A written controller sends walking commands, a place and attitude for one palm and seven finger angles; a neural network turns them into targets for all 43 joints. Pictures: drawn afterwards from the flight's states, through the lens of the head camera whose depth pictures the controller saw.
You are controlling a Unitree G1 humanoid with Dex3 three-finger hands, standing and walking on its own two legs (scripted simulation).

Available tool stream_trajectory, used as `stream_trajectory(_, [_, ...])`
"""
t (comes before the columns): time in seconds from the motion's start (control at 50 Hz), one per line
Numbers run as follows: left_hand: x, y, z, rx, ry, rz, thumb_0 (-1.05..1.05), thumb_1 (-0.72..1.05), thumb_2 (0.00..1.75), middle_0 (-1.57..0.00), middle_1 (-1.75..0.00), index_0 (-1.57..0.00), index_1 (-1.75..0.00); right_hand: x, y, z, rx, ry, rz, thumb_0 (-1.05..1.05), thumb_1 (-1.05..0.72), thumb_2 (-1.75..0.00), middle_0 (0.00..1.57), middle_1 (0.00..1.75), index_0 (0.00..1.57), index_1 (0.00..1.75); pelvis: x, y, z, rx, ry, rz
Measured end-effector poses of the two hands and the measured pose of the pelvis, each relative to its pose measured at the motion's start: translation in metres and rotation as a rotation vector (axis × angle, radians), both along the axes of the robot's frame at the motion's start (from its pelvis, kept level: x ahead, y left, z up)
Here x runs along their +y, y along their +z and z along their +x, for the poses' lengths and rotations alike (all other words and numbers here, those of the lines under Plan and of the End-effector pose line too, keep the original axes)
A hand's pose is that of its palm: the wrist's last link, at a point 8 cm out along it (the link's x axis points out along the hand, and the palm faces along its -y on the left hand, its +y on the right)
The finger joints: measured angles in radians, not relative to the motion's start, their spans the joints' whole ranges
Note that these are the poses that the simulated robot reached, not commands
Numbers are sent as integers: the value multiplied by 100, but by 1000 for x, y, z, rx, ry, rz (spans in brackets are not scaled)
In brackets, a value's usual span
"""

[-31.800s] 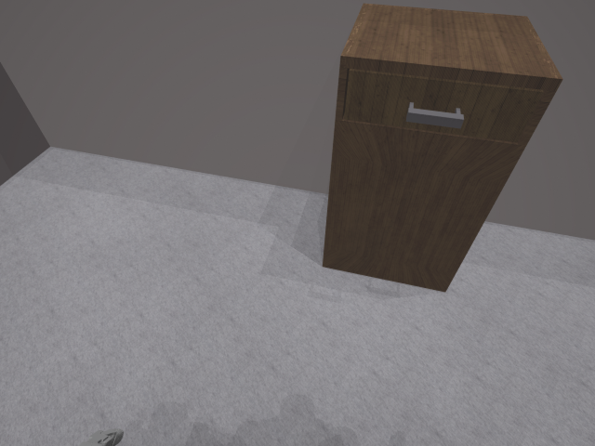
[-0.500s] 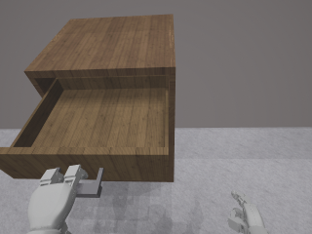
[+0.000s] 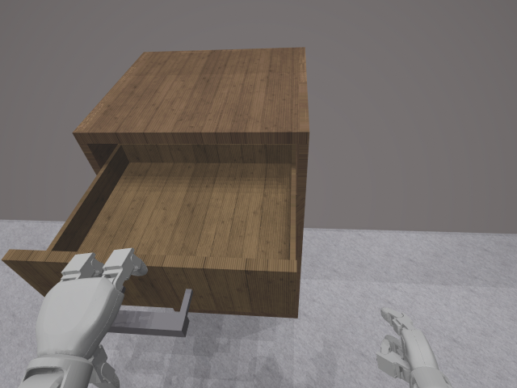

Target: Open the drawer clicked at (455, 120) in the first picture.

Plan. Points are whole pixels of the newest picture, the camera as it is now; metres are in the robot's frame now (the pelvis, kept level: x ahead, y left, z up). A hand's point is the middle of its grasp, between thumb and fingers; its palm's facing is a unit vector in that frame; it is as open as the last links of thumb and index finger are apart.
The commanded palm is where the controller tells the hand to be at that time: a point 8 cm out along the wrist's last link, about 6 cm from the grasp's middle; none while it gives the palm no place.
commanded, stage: lift the hand off the handle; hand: left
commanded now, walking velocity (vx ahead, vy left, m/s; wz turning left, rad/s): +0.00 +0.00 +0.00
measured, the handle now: (148, 308) +0.21 +0.23 +0.01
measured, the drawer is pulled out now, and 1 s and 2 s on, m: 0.30 0.30 0.30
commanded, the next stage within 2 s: draw the hand back to the body in 0.64 s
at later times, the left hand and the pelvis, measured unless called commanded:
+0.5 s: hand (89, 281) +0.18 +0.23 +0.16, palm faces +0.19 -0.07 -0.98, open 13.9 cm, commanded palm +0.13 +0.22 +0.21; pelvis +0.00 +0.00 +0.01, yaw +0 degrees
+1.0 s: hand (83, 293) +0.16 +0.23 +0.16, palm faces +0.12 -0.06 -0.99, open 13.9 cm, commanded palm +0.13 +0.23 +0.21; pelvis -0.01 -0.02 +0.01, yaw +2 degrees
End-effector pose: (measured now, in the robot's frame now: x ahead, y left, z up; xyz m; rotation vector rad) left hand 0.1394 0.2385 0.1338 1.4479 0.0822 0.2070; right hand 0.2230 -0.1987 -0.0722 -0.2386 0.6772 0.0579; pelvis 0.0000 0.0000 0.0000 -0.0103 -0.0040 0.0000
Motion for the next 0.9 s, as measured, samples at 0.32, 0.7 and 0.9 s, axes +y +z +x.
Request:
stream_trajectory(0.32, [-9, 45, 11, -57, -22, -25, -1, -49, 30, -32, -120, -32, -120, 23, 7, 8, 7, 41, 70, 1, -90, -90, 21, 30, 20, 30, 7, 7, 2, -38, 8, 1])
stream_trajectory(0.7, [-11, 76, 5, -25, 14, 16, -1, -49, 30, -31, -120, -31, -120, -1, 13, 11, -18, 46, 71, 1, -90, -90, 20, 30, 20, 30, -13, 9, -8, -61, 22, 10])
stream_trajectory(0.9, [-7, 75, -1, -25, -19, 54, 0, -49, 30, -32, -120, -32, -120, -19, 4, -7, 2, 22, 35, 1, -90, -90, 20, 30, 20, 30, -23, 7, -11, -60, 28, 7])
